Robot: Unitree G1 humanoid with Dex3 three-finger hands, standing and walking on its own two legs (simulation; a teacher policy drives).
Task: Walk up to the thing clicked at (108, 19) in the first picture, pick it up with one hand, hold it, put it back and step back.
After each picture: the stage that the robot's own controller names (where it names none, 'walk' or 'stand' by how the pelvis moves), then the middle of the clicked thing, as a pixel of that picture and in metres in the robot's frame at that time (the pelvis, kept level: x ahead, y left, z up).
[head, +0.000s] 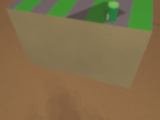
stand; (112, 12) +0.95 -0.14 -0.05
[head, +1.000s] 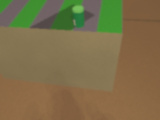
walk; (78, 16) +0.84 +0.11 -0.03
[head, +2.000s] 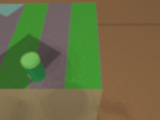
walk; (34, 67) +0.40 +0.24 -0.02
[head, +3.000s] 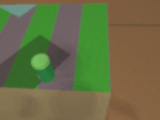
stand; (44, 68) +0.41 +0.20 -0.02
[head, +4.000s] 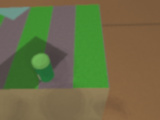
stand; (43, 68) +0.43 +0.20 -0.04
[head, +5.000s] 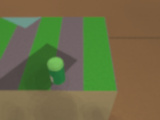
stand; (56, 71) +0.45 +0.16 -0.05
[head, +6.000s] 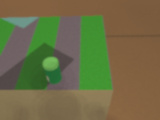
stand; (52, 71) +0.45 +0.18 -0.05
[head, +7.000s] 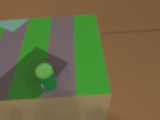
stand; (46, 77) +0.41 +0.19 -0.05
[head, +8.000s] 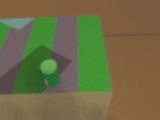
stand; (50, 73) +0.44 +0.18 -0.05
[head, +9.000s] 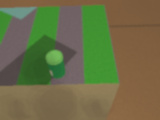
go down; (56, 65) +0.45 +0.15 -0.04
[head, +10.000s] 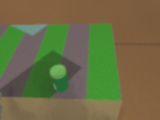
rise first; (60, 79) +0.42 +0.16 -0.04
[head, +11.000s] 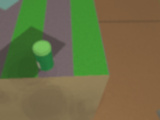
go down; (44, 56) +0.48 +0.15 -0.01
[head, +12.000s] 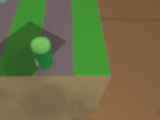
go down; (42, 54) +0.47 +0.15 +0.01
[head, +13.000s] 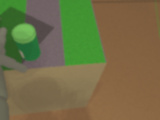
close in; (27, 43) +0.47 +0.16 +0.04
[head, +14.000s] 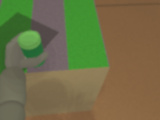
lift; (32, 50) +0.45 +0.16 +0.04
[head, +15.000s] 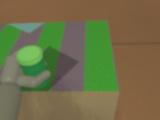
lift; (34, 68) +0.32 +0.17 +0.17
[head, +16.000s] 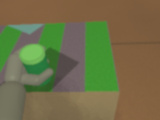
hold; (37, 65) +0.33 +0.17 +0.17
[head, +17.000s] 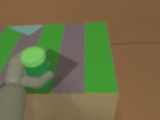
hold; (37, 68) +0.32 +0.17 +0.16
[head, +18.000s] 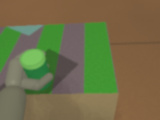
hold; (37, 70) +0.32 +0.17 +0.15
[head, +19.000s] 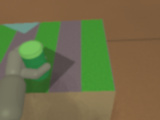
crouch; (35, 61) +0.36 +0.18 +0.15
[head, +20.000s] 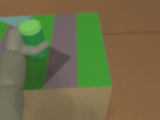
lower; (34, 40) +0.44 +0.18 +0.15
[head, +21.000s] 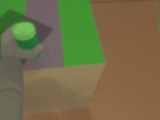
lower; (28, 42) +0.48 +0.16 +0.05
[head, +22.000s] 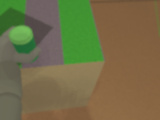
lower; (25, 45) +0.47 +0.16 +0.04
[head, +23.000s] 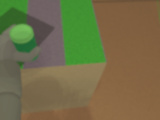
lower; (25, 44) +0.47 +0.17 +0.04
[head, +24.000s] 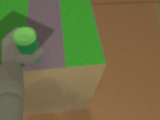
lower; (28, 46) +0.46 +0.16 +0.04
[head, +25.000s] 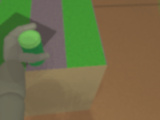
open; (33, 49) +0.46 +0.15 +0.04
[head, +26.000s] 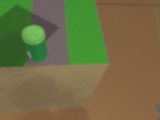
sink last; (35, 44) +0.46 +0.14 +0.03
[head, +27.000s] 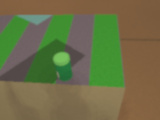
sink last; (63, 67) +0.45 +0.15 +0.00
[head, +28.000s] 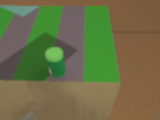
stand; (56, 63) +0.45 +0.15 +0.01
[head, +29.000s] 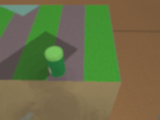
stand; (55, 62) +0.44 +0.15 +0.02
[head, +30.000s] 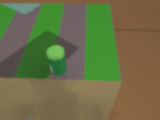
stand; (57, 61) +0.45 +0.15 +0.01
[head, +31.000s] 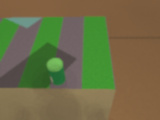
stand; (56, 72) +0.45 +0.16 -0.05
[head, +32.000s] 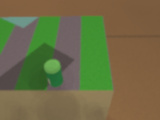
stand; (54, 73) +0.44 +0.17 -0.05
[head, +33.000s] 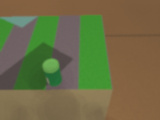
stand; (52, 73) +0.44 +0.18 -0.05
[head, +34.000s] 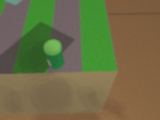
walk; (54, 55) +0.47 +0.15 -0.03
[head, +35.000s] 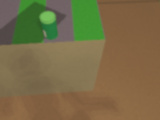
walk; (49, 26) +0.62 +0.18 -0.04
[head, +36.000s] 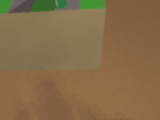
walk; out of the picture +0.89 +0.19 -0.03
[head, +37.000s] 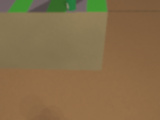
stand; (71, 1) +1.06 +0.16 -0.04
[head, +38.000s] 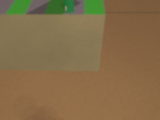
stand; (69, 3) +1.06 +0.16 -0.06
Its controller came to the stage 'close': yes
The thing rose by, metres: 0.20
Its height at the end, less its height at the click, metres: +0.00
